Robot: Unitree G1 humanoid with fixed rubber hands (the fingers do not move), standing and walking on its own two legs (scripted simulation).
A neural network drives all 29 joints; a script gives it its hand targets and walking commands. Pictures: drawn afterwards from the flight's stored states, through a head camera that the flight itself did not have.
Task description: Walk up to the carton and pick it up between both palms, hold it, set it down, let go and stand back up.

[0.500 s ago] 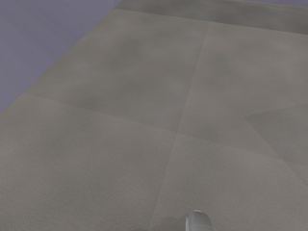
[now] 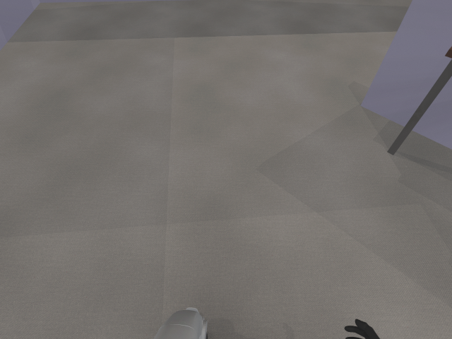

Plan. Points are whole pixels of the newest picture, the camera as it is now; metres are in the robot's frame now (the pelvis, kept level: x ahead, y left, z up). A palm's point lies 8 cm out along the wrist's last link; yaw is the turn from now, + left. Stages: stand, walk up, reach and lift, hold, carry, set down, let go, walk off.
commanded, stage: walk up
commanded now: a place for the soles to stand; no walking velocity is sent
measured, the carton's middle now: out of the picture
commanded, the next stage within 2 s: none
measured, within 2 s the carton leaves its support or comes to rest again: neither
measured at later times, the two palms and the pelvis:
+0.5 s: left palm (224, 199) +0.43 +0.06 -0.11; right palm out of the picture +0.03 -0.28 -0.12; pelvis +0.19 -0.08 +0.00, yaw -29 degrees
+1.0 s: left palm (276, 164) +0.59 -0.08 -0.14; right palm out of the picture +0.35 -0.51 -0.11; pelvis +0.42 -0.26 -0.01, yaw -47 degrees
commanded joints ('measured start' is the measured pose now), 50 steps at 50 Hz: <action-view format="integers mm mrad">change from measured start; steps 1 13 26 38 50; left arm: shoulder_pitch -152 -158 -212 -48 91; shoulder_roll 183 75 97 98 9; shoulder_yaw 42 34 30 78 35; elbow -128 -83 -29 -70 -78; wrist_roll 16 17 44 -10 10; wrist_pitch -12 -4 -65 -92 -106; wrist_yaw -14 -63 -22 69 23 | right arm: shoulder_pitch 152 122 248 213 329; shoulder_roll -100 -125 -192 -34 -134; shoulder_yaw -50 -57 -69 -36 -88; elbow -57 -30 2 -146 -153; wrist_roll -7 -19 -57 -24 -57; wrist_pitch -28 -96 -19 -37 -58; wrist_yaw -26 -45 -34 42 -19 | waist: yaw -145 -76 -11 -59 -176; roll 35 171 124 -32 182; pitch -34 64 4 -60 -127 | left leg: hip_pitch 559 312 503 17 623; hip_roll -12 313 356 120 280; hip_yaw -30 28 386 -27 -297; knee -242 -599 -304 357 -324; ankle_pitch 119 -185 464 -113 -189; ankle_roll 34 81 119 -13 60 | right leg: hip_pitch -525 -543 -91 2 -398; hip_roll -108 -213 -138 -270 -44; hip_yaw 230 -85 -276 173 31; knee -119 566 -4 -255 361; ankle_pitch -396 148 100 309 -196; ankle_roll -4 150 6 -174 25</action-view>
